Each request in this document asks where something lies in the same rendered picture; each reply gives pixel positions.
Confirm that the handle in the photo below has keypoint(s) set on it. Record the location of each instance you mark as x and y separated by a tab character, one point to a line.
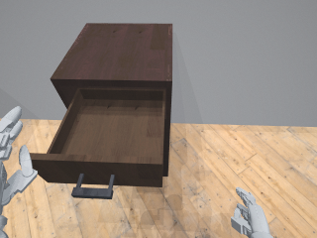
93	192

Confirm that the robot left hand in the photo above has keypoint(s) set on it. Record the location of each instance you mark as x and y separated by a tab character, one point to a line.
10	128

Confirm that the robot right hand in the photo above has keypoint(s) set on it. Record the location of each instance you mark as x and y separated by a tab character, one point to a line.
254	218

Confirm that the cabinet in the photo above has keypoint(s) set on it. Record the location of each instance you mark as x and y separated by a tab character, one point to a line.
120	56

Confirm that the drawer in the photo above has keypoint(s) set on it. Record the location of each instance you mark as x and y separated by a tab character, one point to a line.
104	132

